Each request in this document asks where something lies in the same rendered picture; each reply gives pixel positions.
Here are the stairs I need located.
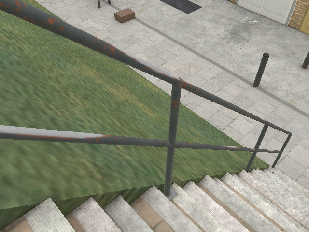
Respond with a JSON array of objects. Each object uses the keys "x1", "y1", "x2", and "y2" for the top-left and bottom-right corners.
[{"x1": 0, "y1": 166, "x2": 309, "y2": 232}]

